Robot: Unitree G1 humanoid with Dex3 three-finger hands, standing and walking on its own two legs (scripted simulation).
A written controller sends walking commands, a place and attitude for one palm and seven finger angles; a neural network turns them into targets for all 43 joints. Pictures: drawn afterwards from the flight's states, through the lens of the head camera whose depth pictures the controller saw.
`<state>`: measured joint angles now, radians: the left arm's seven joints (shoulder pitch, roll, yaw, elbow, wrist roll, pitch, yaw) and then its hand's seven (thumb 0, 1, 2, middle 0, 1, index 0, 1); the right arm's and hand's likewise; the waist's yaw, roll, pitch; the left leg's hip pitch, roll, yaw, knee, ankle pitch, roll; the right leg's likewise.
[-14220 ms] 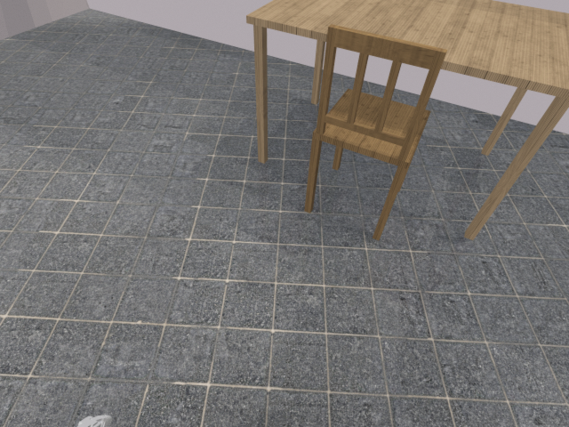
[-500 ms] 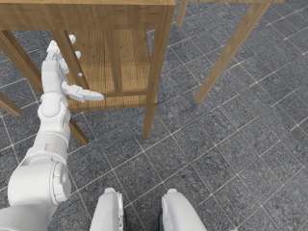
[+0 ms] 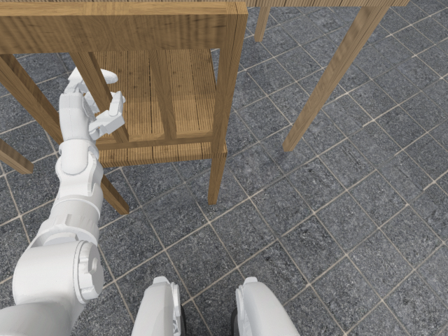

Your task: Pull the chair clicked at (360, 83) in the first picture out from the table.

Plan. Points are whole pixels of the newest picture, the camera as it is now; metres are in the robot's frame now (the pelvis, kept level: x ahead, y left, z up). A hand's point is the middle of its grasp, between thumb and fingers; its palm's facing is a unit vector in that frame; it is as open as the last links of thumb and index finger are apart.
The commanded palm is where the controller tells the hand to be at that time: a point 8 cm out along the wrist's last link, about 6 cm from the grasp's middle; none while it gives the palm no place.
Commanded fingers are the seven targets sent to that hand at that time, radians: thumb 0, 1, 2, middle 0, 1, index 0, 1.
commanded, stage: hook a spindle and tug to test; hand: left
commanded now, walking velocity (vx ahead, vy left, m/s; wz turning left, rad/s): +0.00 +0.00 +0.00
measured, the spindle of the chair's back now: (105, 103) +0.53 +0.18 +0.02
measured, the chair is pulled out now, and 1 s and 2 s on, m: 0.00 0.03 0.18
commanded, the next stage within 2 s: step backward, pulling the chair out in 0.62 s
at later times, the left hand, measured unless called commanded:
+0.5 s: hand (117, 120) +0.48 +0.15 +0.04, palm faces +0.10 -1.00 -0.01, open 5.7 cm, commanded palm +0.43 +0.20 +0.03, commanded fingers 0.00 0.90 0.90 -0.50 -1.45 -0.50 -1.45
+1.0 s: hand (120, 120) +0.47 +0.14 +0.06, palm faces +0.10 -0.99 -0.10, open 5.7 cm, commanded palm +0.44 +0.19 +0.05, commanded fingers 0.00 0.90 0.90 -0.50 -1.45 -0.50 -1.45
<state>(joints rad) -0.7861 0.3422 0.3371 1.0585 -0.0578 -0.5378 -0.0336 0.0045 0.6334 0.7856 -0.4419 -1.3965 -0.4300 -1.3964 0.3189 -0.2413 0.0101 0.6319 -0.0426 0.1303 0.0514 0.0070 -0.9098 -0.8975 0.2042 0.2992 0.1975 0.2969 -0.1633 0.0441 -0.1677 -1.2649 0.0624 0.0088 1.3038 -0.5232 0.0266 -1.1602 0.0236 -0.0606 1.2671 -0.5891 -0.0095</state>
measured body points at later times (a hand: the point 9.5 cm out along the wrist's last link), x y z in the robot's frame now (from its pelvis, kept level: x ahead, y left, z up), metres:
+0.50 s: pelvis +0.03 +0.00 +0.02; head +0.17 +0.01 +0.44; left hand +0.47 +0.21 +0.04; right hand +0.08 -0.26 -0.11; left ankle +0.04 +0.10 -0.61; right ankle +0.00 -0.12 -0.61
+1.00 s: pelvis +0.04 +0.01 +0.10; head +0.16 +0.02 +0.53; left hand +0.46 +0.20 +0.07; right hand +0.10 -0.24 -0.03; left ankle +0.04 +0.10 -0.61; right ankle +0.00 -0.12 -0.61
